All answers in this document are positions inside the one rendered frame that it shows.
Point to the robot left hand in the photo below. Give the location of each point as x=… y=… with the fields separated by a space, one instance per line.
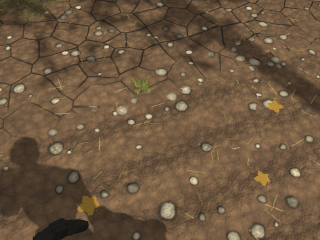
x=61 y=228

